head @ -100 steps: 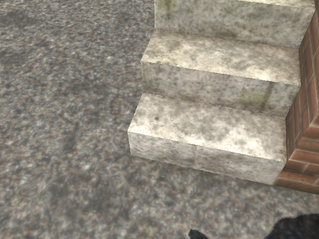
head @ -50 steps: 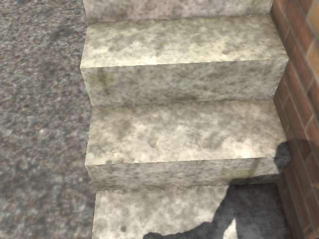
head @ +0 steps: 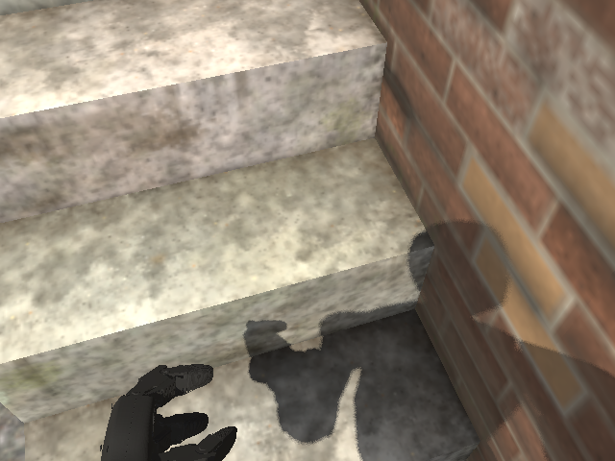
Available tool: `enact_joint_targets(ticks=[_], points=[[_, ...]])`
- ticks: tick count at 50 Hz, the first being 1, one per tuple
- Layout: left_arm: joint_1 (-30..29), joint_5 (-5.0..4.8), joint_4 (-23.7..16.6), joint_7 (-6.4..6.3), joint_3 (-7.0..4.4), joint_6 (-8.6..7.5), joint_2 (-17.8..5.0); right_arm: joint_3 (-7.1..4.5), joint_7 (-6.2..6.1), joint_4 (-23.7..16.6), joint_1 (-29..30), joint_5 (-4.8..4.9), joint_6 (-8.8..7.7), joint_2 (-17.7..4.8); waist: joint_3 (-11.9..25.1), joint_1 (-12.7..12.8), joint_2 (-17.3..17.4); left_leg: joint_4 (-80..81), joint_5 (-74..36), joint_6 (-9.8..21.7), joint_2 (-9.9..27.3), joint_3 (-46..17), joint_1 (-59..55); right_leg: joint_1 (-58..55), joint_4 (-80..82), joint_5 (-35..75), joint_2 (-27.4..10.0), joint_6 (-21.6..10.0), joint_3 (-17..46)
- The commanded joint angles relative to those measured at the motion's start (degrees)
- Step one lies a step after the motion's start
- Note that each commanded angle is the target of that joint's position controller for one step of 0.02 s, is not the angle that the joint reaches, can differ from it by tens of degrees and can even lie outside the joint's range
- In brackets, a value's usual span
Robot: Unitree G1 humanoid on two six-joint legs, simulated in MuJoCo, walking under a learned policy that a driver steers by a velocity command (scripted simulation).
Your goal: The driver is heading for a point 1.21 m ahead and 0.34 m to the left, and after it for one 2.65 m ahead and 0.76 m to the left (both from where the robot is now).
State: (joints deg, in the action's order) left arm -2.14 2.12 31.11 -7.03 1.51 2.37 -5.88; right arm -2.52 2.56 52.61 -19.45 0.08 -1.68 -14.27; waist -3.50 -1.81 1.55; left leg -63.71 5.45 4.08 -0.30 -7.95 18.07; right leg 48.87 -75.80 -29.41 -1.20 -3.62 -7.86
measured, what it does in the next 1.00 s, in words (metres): climbs: left foot 0.19 m higher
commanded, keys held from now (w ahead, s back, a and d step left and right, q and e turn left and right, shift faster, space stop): w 1.00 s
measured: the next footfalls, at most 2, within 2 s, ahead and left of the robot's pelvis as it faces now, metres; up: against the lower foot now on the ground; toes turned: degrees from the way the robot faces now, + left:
left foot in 0.56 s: +0.33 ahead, +0.28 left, +0.19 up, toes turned +12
right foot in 1.12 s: +0.62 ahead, +0.17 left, +0.39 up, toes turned -2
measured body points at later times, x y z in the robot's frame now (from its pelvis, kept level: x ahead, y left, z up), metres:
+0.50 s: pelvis +0.16 +0.09 +0.14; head +0.20 +0.08 +0.58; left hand +0.03 +0.30 +0.01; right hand +0.44 -0.02 +0.07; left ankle +0.26 +0.24 -0.32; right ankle +0.10 -0.09 -0.61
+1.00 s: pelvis +0.40 +0.22 +0.33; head +0.43 +0.23 +0.78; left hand +0.63 +0.41 +0.25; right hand +0.37 -0.03 +0.19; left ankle +0.29 +0.28 -0.41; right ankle +0.49 +0.09 -0.04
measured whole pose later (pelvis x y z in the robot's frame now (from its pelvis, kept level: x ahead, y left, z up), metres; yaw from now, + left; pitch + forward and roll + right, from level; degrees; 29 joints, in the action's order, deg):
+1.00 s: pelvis +0.40 +0.22 +0.33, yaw +1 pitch +1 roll -3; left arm 2.1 1.5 31.5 -4.1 -0.8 3.0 -5.1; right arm -3.3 0.2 55.3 -24.7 -1.2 -7.7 -12.4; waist -2.8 -2.0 1.7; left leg -19.0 19.1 3.7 1.1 10.9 0.2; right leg 80.2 -129.5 -18.4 7.5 -6.5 1.8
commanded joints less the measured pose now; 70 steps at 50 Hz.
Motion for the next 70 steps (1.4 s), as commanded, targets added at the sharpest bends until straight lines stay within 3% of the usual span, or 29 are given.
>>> enact_joint_targets(ticks=[1, 4, 7, 8, 9, 15, 23, 25, 27, 29, 30, 31, 32, 36, 40, 45, 51, 53, 55, 56, 57, 58, 59, 61, 62, 63, 66, 67, 70], points=[[8.1, 0.78, 5.2, -2.36, -5.41, -0.91, -11.1, 0.37, -1.48, -14.9, 8.7, -3.35, 1.02, 3.5, 4.3, 1.7, -2.9, -51.5, -3.4, -1.5, -5.1, -4.7, 28.0, -16.3, 52.3, -13.9, -16.7, -6.2, 47.9], [10.9, 1.02, 13.0, -0.54, -2.12, -4.54, -1.6, 1.98, -4.26, -16.5, 4.6, -3.53, 4.07, 6.6, -0.3, -4.5, -2.2, -59.5, -4.3, -1.5, -5.6, -3.6, 34.4, -15.2, 45.7, 10.2, -12.1, -4.0, 24.5], [14.1, 0.83, 15.9, 0.82, -1.8, -7.56, -3.0, 2.23, -5.38, -17.0, 6.7, -1.54, 4.9, 6.2, -1.2, -4.0, -2.4, -52.3, -2.8, -2.4, -4.6, -5.4, 38.4, -18.0, 47.6, 22.4, -11.5, -3.3, 14.6], [15.6, -2.26, 10.5, 3.02, -1.7, -8.86, -4.2, 2.39, -5.92, -24.6, 18.8, 2.39, 2.64, -2.4, 6.7, 0.4, -3.9, -51.4, -13.6, -4.0, -4.3, -4.6, 38.6, -27.3, 47.5, 29.0, -11.2, -3.8, 13.2], [15.2, 0.84, 15.8, 1.27, -2.68, -8.71, -6.8, 2.44, -5.66, -18.7, 11.7, -2.14, 4.37, 6.1, 1.6, -2.5, -3.6, -54.7, -4.3, -2.2, -6.0, -1.5, 40.2, -20.4, 50.9, 30.1, -13.3, -6.6, 12.6], [34.4, -0.11, 22.8, -0.11, -3.8, -9.31, -7.5, 2.67, -4.49, -23.5, 24.9, -5.24, 5.49, 7.1, 1.9, 5.8, -6.2, -72.4, 8.9, -1.0, -2.1, -2.3, 66.8, -46.4, 56.5, 8.0, -16.7, -7.6, 17.8], [37.3, 0.97, 25.8, -0.17, -6.16, -9.42, -8.0, 4.53, -0.52, -32.6, 38.0, -3.07, 5.71, 10.5, 2.2, 8.8, -14.7, -56.7, 12.4, 0.0, 11.9, 6.3, 70.1, -54.9, 69.1, 9.7, -18.4, -6.6, 16.8], [32.4, -0.69, 21.3, -0.9, -6.47, -7.78, -10.5, 7.33, 0.89, -30.9, 33.1, -0.04, 4.93, 14.3, 3.7, 8.1, -13.6, -26.1, 28.4, 4.6, 11.0, 10.3, 39.5, -39.7, 78.4, 18.9, -17.2, -6.8, 7.2], [31.6, -2.19, 18.5, 1.06, -6.17, -6.61, -13.3, 5.13, -0.36, -25.4, 20.9, 0.32, 5.53, 11.4, 8.9, 5.4, -10.7, -17.4, 36.6, 5.4, 1.8, 21.7, 13.5, -35.5, 70.4, 58.6, -16.9, -8.3, 0.3], [28.6, -3.1, 16.6, 3.88, -6.99, -7.4, -19.3, 1.67, -1.61, -19.5, -0.8, -0.8, 4.22, 5.3, 22.4, -5.3, -14.0, 1.5, 32.3, 6.7, -5.0, 14.5, -6.3, -38.6, 38.7, 90.8, -16.3, -7.6, -0.1], [21.2, -2.41, 9.7, 6.02, -6.58, -7.86, -13.9, -1.31, -4.04, -17.1, -6.1, -1.72, 3.8, -3.8, 21.9, -9.7, 7.8, 21.9, 45.9, 10.0, 12.1, -20.1, -16.1, -10.8, 15.1, 57.0, -4.7, -2.5, 2.2], [13.2, 0.18, 6.3, 7.64, -7.18, -7.8, -10.6, -3.98, -4.73, -18.6, -6.9, 0.0, 4.0, -10.6, 23.2, -12.3, 18.2, 46.9, 66.8, 4.3, 16.1, -44.5, -9.1, -4.2, -9.9, 21.1, 5.0, -2.0, 18.0], [13.0, 2.12, 4.4, 7.17, -6.86, -6.77, -2.2, -4.79, -4.92, -18.3, 1.8, 1.37, 3.72, -12.3, 16.9, -6.5, 15.0, 50.2, 64.5, -0.9, 19.8, -40.7, -4.8, 3.8, -28.1, 21.2, 6.0, -0.4, 28.3], [23.4, 3.46, 4.6, 4.82, -5.47, -3.65, -0.9, -0.24, -2.7, -10.3, 17.5, -0.95, 1.08, 3.8, 0.5, 9.5, 11.0, 36.4, 41.9, 3.0, 13.7, -10.2, 16.8, 9.0, -46.3, 27.2, 3.7, -0.5, 15.7], [16.5, 0.41, 2.8, 3.55, -4.17, -1.6, -2.7, -0.35, -3.05, -6.0, 10.4, -1.58, -3.01, 2.3, -5.2, 6.7, -1.6, 44.4, 17.5, 5.0, 13.0, 0.7, 13.4, 14.3, -38.8, 27.8, 4.7, 1.1, 15.7], [4.6, -0.93, -1.3, 1.44, -3.53, -0.7, -1.1, -1.86, -2.28, -0.5, -4.1, -2.44, -6.25, -4.0, -6.0, 2.0, -5.3, 50.9, 10.7, 5.4, 16.9, 3.9, -11.4, 38.8, -66.2, 11.6, 8.8, -3.0, 17.1], [-5.7, -0.33, -8.1, 4.23, -2.43, 1.59, -5.5, -1.97, -3.0, 3.1, -10.5, 0.83, -7.04, -4.6, -0.6, -0.2, -0.1, 63.1, -30.0, 3.7, 10.2, 16.1, -14.4, 19.6, -26.7, 7.5, 2.9, -2.9, -6.3], [1.4, -4.07, -2.1, 4.33, -1.67, 3.25, -4.3, -1.34, -5.06, 2.3, -10.1, 3.63, -5.57, -5.6, 14.4, 3.9, 2.5, 55.6, -78.1, 5.9, 8.3, 17.6, -9.1, -17.7, -4.8, -0.8, 11.7, -2.6, -15.2], [22.9, -8.19, -1.7, 1.83, -2.63, 1.22, -6.9, -2.19, -4.09, 4.9, -8.8, 4.0, -5.73, -19.5, 28.7, 18.0, 21.1, 35.8, -119.9, 11.5, 19.5, 14.6, -22.1, -40.4, 8.3, -6.9, 8.8, -0.2, -5.3], [27.1, -1.69, 6.9, 2.58, -4.01, 1.51, -10.7, -3.73, -2.81, 2.0, -7.5, 7.55, -7.16, -15.1, 26.6, 17.8, 7.5, 20.4, -93.0, 7.7, 12.4, 14.1, -19.8, -40.0, 20.5, 4.9, 9.3, -3.6, 2.1], [34.2, 1.16, 9.9, 1.09, -6.49, 2.27, -17.5, -2.85, -0.03, -1.2, -4.1, 5.1, -8.42, -9.2, 25.9, 16.8, -5.8, -1.9, -46.5, 3.8, 1.5, 5.7, -1.3, -45.8, 42.7, -14.2, -6.1, -9.7, 42.5], [32.6, 0.68, 12.2, -0.32, -8.14, 2.6, -21.3, -3.25, 2.06, -3.7, -1.9, 1.06, -8.96, -6.1, 26.8, 14.6, -8.1, -29.7, -6.8, 0.4, -10.8, -9.1, 10.2, -46.6, 62.8, -16.9, -13.0, -14.4, 74.9], [21.6, 0.17, 11.8, -0.33, -7.82, 0.73, -18.4, -2.21, 3.27, -8.6, 0.3, -1.3, -8.7, -1.4, 18.1, 7.8, -1.1, -48.3, -8.0, -0.8, -10.4, -12.8, 20.1, -35.9, 68.3, -32.1, -14.3, -13.9, 76.1], [14.4, -0.71, 17.6, 0.59, -5.08, -3.91, -9.0, -0.08, 1.05, -13.8, 7.1, -3.27, -7.72, 4.2, -1.1, 0.7, 10.3, -59.2, -13.6, -0.2, -9.7, -6.7, 32.0, -18.8, 52.2, -13.2, -12.4, -14.0, 48.6], [8.1, -0.84, 20.3, 3.03, -1.37, -5.71, -0.9, 4.19, 0.86, -20.1, 10.1, -2.2, -8.97, 4.4, 0.2, -2.8, 12.0, -64.8, -17.8, 0.3, -8.0, -11.9, 39.0, -24.3, 44.6, 2.0, -10.9, -7.1, 43.9], [14.5, 1.01, 23.3, 1.68, -3.38, -6.15, -5.4, 3.16, -0.31, -15.9, 7.4, -2.41, -6.87, 10.5, -2.2, -2.3, 8.9, -63.5, -12.5, 0.5, -8.5, -9.0, 39.5, -20.1, 46.3, 10.1, -10.4, -9.3, 26.3], [24.1, -0.98, 28.1, 2.4, -1.9, -9.46, -4.8, 3.73, -2.53, -14.5, 6.1, 0.81, -3.14, 10.0, -4.2, 0.0, 1.7, -69.5, 4.4, 1.2, -8.5, -4.8, 50.7, -29.6, 51.9, 29.4, -10.0, -8.5, 16.1], [26.5, -0.28, 29.4, 2.92, -2.37, -9.97, -6.2, 4.1, -3.18, -17.5, 9.9, 0.95, -2.67, 11.3, -3.4, 0.2, -5.6, -79.9, 10.6, 3.0, -7.9, -4.5, 58.8, -33.5, 54.2, 29.8, -11.5, -8.6, 16.5], [23.5, -2.18, 29.3, 3.59, -1.67, -9.1, -5.9, 5.64, -3.0, -25.4, 24.7, 0.36, -1.72, 9.4, -8.3, -1.6, -4.5, -45.7, 5.7, 4.0, -1.2, 5.0, 47.8, -18.2, 65.9, 22.5, -7.3, -4.0, 4.7]])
